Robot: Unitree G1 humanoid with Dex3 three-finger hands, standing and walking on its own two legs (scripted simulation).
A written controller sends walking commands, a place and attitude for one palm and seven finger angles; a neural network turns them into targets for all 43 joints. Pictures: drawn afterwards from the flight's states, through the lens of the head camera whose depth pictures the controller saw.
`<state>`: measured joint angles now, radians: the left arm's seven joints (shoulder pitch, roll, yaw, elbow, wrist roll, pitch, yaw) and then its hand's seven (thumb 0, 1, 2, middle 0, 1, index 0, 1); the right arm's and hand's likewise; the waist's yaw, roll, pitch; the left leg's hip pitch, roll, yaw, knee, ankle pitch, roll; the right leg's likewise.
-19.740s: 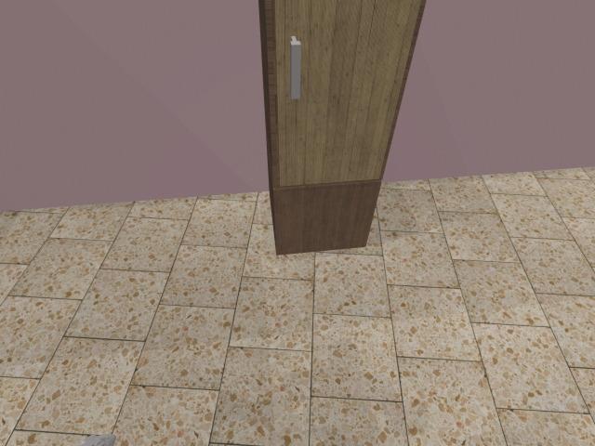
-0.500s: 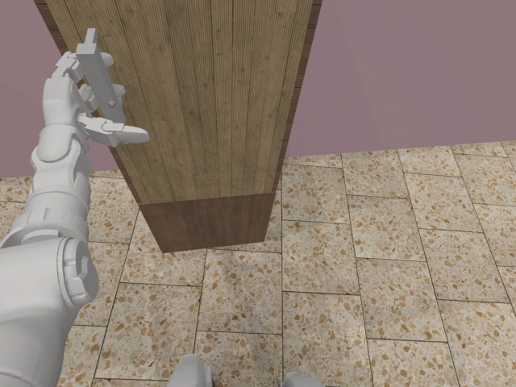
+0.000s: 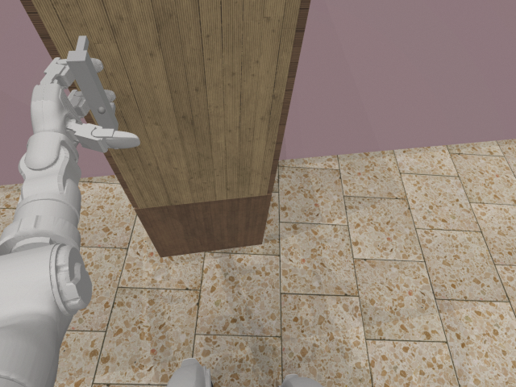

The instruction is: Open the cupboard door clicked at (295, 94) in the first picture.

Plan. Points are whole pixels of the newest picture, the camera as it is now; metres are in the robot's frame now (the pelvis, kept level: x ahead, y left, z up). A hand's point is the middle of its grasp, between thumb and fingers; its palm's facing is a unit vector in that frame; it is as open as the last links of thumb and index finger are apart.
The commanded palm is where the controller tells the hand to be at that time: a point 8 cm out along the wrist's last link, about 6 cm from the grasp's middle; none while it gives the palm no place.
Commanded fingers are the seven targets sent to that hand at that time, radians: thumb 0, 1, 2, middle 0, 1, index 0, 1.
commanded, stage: close the thumb around the handle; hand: left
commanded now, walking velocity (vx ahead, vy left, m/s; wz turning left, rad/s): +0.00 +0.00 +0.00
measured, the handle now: (97, 87) +0.56 +0.21 +0.12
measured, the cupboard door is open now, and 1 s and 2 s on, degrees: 0 4 46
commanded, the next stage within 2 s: pull the door open along its arc in 0.60 s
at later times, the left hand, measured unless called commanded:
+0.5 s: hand (106, 110) +0.50 +0.19 +0.12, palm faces +0.10 -1.00 +0.00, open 6.0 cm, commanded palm +0.48 +0.23 +0.12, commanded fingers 0.00 0.90 0.90 -0.40 -1.35 -0.40 -1.35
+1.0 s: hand (110, 121) +0.48 +0.18 +0.12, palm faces +0.08 -1.00 +0.01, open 6.0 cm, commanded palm +0.42 +0.23 +0.12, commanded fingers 0.00 0.90 0.90 -0.40 -1.35 -0.40 -1.35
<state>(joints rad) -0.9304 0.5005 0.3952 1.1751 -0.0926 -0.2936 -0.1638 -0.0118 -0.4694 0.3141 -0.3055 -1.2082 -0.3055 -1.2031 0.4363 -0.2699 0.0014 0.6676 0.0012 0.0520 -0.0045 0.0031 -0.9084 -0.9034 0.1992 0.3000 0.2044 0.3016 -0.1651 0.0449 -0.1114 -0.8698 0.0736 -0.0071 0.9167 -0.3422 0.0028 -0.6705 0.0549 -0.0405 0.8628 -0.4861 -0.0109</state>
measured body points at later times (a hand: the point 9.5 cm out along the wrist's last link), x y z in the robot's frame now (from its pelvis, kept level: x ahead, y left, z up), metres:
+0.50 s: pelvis +0.00 +0.00 +0.00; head +0.08 +0.02 +0.44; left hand +0.49 +0.24 +0.13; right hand +0.00 -0.26 -0.12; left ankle +0.05 +0.12 -0.69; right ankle -0.04 -0.12 -0.69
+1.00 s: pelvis +0.00 +0.00 +0.01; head +0.07 +0.01 +0.45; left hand +0.47 +0.24 +0.12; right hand +0.00 -0.27 -0.11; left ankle +0.05 +0.12 -0.69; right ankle -0.04 -0.12 -0.69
